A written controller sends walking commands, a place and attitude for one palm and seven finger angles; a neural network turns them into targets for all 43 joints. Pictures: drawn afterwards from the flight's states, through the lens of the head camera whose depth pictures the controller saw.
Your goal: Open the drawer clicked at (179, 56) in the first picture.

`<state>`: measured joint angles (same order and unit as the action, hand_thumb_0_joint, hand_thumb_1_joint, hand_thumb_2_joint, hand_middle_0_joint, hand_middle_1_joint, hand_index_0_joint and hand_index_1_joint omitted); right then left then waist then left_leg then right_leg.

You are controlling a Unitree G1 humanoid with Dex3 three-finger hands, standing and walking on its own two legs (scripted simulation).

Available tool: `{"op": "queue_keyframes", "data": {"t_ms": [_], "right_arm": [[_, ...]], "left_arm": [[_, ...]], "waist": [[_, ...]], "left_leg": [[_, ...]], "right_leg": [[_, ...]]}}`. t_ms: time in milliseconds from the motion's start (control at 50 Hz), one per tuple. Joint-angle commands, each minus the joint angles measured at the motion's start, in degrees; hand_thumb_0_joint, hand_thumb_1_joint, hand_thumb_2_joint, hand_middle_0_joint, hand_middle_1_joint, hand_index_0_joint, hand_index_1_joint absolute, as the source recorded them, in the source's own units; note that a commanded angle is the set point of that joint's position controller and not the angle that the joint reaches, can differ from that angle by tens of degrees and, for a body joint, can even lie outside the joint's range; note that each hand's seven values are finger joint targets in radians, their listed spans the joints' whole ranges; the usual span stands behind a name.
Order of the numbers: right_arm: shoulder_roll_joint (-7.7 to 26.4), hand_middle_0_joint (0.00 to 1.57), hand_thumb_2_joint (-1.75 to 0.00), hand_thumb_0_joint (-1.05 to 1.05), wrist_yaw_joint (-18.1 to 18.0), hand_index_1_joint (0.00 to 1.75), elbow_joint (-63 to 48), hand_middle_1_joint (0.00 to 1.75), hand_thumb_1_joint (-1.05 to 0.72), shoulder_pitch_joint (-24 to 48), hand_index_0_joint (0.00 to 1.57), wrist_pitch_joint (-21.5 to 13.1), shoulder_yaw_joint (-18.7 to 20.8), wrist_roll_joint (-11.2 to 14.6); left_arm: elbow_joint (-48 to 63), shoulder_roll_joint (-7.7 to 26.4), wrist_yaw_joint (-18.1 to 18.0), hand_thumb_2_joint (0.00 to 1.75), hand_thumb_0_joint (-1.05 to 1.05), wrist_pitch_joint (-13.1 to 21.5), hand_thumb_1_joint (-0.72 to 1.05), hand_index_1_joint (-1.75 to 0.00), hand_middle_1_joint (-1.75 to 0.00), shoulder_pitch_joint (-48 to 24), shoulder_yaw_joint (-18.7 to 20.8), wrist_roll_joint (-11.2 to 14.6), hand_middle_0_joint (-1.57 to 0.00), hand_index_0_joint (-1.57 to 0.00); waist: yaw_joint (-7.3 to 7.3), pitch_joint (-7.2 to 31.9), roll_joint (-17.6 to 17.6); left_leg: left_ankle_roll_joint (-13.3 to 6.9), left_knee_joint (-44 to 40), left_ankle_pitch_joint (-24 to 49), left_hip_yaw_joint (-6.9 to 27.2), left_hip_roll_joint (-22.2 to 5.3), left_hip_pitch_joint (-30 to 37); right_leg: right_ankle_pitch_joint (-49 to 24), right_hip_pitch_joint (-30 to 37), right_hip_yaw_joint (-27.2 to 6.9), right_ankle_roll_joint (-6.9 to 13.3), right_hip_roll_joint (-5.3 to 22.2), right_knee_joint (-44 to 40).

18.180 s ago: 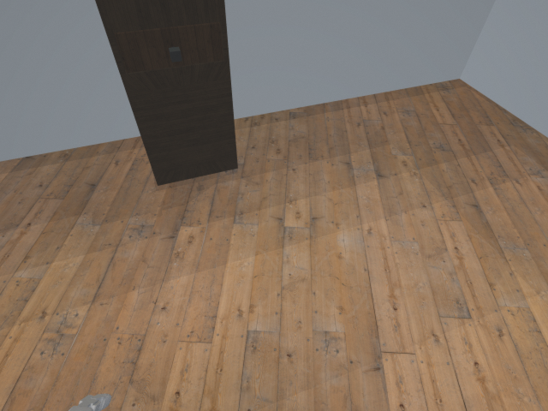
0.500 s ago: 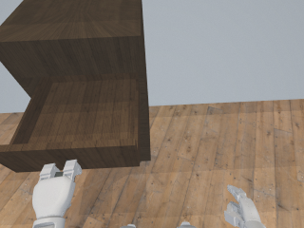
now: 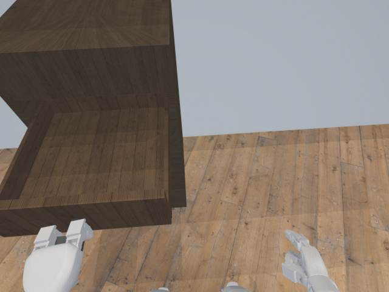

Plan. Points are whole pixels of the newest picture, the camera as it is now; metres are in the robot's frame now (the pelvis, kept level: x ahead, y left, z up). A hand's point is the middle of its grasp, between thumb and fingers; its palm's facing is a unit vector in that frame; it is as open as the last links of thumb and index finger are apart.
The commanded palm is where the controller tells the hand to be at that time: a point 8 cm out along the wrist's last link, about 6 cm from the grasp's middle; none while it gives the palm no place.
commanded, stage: open the thumb to release the handle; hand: left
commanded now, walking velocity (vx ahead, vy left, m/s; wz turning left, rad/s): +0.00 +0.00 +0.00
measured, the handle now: (71, 238) +0.22 +0.27 -0.02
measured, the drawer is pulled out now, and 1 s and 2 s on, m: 0.30 0.30 0.29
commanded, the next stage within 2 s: lift the hand off the handle in 0.50 s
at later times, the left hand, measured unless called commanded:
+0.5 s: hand (66, 269) +0.17 +0.26 -0.02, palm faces -0.01 -0.04 -1.00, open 12.2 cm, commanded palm +0.14 +0.26 +0.02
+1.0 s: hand (72, 256) +0.19 +0.26 -0.03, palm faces +0.00 -0.02 -1.00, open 13.5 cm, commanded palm +0.17 +0.26 +0.03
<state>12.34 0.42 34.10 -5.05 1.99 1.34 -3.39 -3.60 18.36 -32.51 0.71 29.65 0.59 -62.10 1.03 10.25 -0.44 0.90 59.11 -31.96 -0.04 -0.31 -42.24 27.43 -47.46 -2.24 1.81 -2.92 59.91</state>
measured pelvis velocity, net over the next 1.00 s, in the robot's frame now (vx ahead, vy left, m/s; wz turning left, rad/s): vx -0.02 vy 0.00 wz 0.04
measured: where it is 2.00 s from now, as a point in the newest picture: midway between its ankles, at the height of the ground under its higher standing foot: outside the picture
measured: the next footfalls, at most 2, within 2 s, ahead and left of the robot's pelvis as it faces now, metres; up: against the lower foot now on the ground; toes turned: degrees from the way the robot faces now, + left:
none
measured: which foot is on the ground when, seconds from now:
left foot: down 0.00-1.00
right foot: down 0.00-1.00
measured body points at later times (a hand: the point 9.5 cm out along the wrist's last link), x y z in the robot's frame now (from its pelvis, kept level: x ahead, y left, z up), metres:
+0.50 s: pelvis -0.01 +0.00 +0.00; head +0.04 -0.02 +0.45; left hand +0.16 +0.26 +0.03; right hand +0.21 -0.21 -0.10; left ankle -0.03 +0.13 -0.67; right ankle +0.01 -0.10 -0.67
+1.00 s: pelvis -0.02 +0.00 +0.00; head +0.04 -0.03 +0.45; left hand +0.19 +0.26 +0.03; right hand +0.18 -0.23 -0.12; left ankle -0.03 +0.13 -0.67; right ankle +0.01 -0.10 -0.67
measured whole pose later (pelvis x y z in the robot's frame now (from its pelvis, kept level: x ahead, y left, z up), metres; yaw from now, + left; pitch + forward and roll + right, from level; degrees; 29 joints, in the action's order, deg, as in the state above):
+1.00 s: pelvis -0.02 +0.00 +0.00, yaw +2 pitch +15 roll +1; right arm 12.6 -3.8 38.1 -6.0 0.7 1.8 -2.1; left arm -12.6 18.1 -32.6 -2.1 15.5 -2.8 -62.4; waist 2.9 9.0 -2.4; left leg 1.0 58.6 -29.5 1.9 0.8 -43.8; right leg 25.6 -47.9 -0.4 1.7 -1.6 58.8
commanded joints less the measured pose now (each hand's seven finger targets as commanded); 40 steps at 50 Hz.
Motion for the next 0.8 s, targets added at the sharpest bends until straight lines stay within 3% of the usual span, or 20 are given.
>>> {"op": "queue_keyframes", "data": {"t_ms": [0, 40, 120, 160, 240, 300, 380, 420, 520, 620, 700, 740, 780], "right_arm": [[6.9, 0.2, -0.9, 0.0, -1.3, 0.3, -7.5, 0.3, -0.9, 5.7, 0.2, -3.3, 3.0, -0.7], [6.9, 0.2, -0.9, 0.0, -1.2, 0.3, -7.0, 0.3, -0.9, 5.3, 0.2, -3.9, 3.0, -0.9], [7.2, 0.2, -0.9, 0.0, -1.1, 0.3, -7.7, 0.3, -0.9, 4.9, 0.2, -3.7, 3.4, -0.8], [7.3, 0.2, -0.9, 0.0, -1.5, 0.3, -7.3, 0.3, -0.9, 5.2, 0.2, -3.5, 3.4, -0.5], [7.2, 0.2, -0.9, 0.0, -2.5, 0.3, -6.8, 0.3, -0.9, 5.9, 0.2, -3.2, 2.9, 0.1], [7.3, 0.2, -0.9, 0.0, -3.1, 0.3, -6.9, 0.3, -0.9, 5.9, 0.2, -3.3, 2.6, 0.4], [6.8, 0.2, -0.9, 0.0, -3.6, 0.3, -6.7, 0.3, -0.9, 6.0, 0.2, -3.4, 2.3, 0.7], [6.8, 0.2, -0.9, 0.0, -3.9, 0.3, -6.7, 0.3, -0.9, 6.2, 0.2, -3.4, 2.0, 0.5], [6.6, 0.2, -0.9, 0.0, -3.4, 0.3, -6.8, 0.3, -0.9, 5.8, 0.2, -3.9, 2.0, 0.2], [6.6, 0.2, -0.9, 0.0, -3.6, 0.3, -6.3, 0.3, -0.9, 5.7, 0.2, -4.4, 2.3, 0.2], [6.9, 0.2, -0.9, 0.0, -4.0, 0.3, -6.0, 0.3, -0.9, 5.5, 0.2, -4.6, 2.6, 0.1], [6.7, 0.2, -0.9, 0.0, -4.3, 0.3, -5.4, 0.3, -0.9, 5.2, 0.2, -4.5, 2.8, 0.3], [6.8, 0.2, -0.9, 0.0, -4.3, 0.3, -5.2, 0.3, -0.9, 5.0, 0.2, -4.6, 2.8, 0.5]], "left_arm": [[13.6, 9.0, -6.0, 0.87, 0.0, 0.9, 0.83, -1.34, -1.34, -7.6, 6.1, -1.2, -0.4, -0.4], [8.0, 9.6, -6.7, 0.81, 0.0, 0.9, 0.69, -1.33, -1.33, -0.4, 7.8, -2.1, -0.38, -0.38], [11.8, 8.6, -7.1, 0.69, 0.0, -0.3, 0.41, -1.3, -1.3, -1.2, 5.7, -1.7, -0.36, -0.36], [10.7, 8.6, -6.9, 0.63, 0.0, -1.3, 0.27, -1.28, -1.28, -2.2, 5.7, -1.2, -0.35, -0.35], [8.1, 8.6, -6.1, 0.51, 0.0, -3.1, -0.01, -1.25, -1.25, -6.0, 4.7, -1.1, -0.33, -0.33], [7.1, 8.2, -4.4, 0.42, 0.0, -4.1, -0.22, -1.23, -1.23, -6.0, 4.0, -0.2, -0.32, -0.32], [6.2, 8.0, -2.6, 0.3, 0.0, -3.7, -0.5, -1.2, -1.2, -6.9, 2.7, -0.1, -0.3, -0.3], [6.0, 9.3, -2.3, 0.3, 0.0, -2.9, -0.5, -1.2, -1.2, -8.3, 3.6, -0.8, -0.3, -0.3], [5.8, 7.7, -2.2, 0.3, 0.0, -1.1, -0.5, -1.2, -1.2, -9.2, 1.9, -1.2, -0.3, -0.3], [3.9, 7.3, -2.8, 0.3, 0.0, -0.1, -0.5, -1.2, -1.2, -13.6, 1.5, -1.4, -0.3, -0.3], [4.4, 10.3, -3.9, 0.3, 0.0, -0.1, -0.5, -1.2, -1.2, -17.7, 4.1, -2.1, -0.3, -0.3], [2.9, 10.8, -4.2, 0.3, 0.0, -0.6, -0.5, -1.2, -1.2, -18.4, 4.7, -2.1, -0.3, -0.3], [2.3, 9.4, -4.2, 0.3, 0.0, -1.3, -0.5, -1.2, -1.2, -19.4, 3.2, -1.6, -0.3, -0.3]], "waist": [[1.02, 9.7, -2.3], [2.5, 10.6, -2.0], [2.7, 16.0, -3.1], [2.26, 14.6, -0.2], [1.67, 11.3, 0.8], [1.64, 11.8, 2.2], [1.63, 8.9, 2.5], [2.05, 9.5, 0.8], [1.92, 8.6, -1.2], [1.03, 7.8, 0.8], [1.68, 11.1, -1.2], [1.74, 12.0, -0.2], [1.41, 12.2, -1.2]], "left_leg": [[-2.1, -4.9, 20.1, 0.3, 2.3, 3.7], [-1.8, -4.5, 20.9, 0.4, 2.3, 4.0], [-1.4, -4.1, 24.3, 0.2, 2.4, 6.9], [-1.6, -4.4, 22.3, 0.0, 2.5, 5.5], [-1.9, -6.0, 18.2, 0.2, 2.4, 4.3], [-2.3, -7.0, 17.7, 0.0, 2.4, 4.5], [-2.3, -8.1, 15.7, -0.1, 2.6, 4.2], [-2.3, -8.0, 15.6, -0.3, 2.6, 4.5], [-2.2, -8.1, 15.0, -0.2, 2.6, 4.9], [-2.3, -7.1, 12.3, 0.0, 2.7, 2.9], [-2.3, -6.7, 13.1, 0.0, 2.8, 3.4], [-2.2, -6.5, 13.3, -0.1, 2.9, 3.1], [-2.2, -6.6, 13.2, -0.3, 3.0, 3.1]], "right_leg": [[-20.8, 7.6, 1.0, 1.1, 1.1, -6.9], [-20.4, 7.4, 1.2, 1.4, 0.7, -6.3], [-22.4, 8.4, 1.3, 1.4, 0.9, -5.5], [-22.1, 9.2, 1.4, 1.0, 1.0, -6.5], [-18.3, 9.1, 1.9, 0.8, 1.1, -8.3], [-18.4, 11.4, 1.8, 0.7, 1.3, -9.7], [-15.9, 11.4, 1.7, 0.4, 1.5, -11.2], [-15.2, 11.0, 1.1, 0.5, 1.5, -11.0], [-13.0, 9.2, 1.8, 0.8, 1.4, -10.8], [-9.7, 7.3, 1.5, 0.5, 1.6, -10.9], [-10.4, 7.7, 1.4, 0.8, 1.6, -10.2], [-11.0, 8.4, 1.3, 0.7, 1.5, -10.0], [-11.1, 8.7, 1.3, 0.6, 1.6, -10.3]]}}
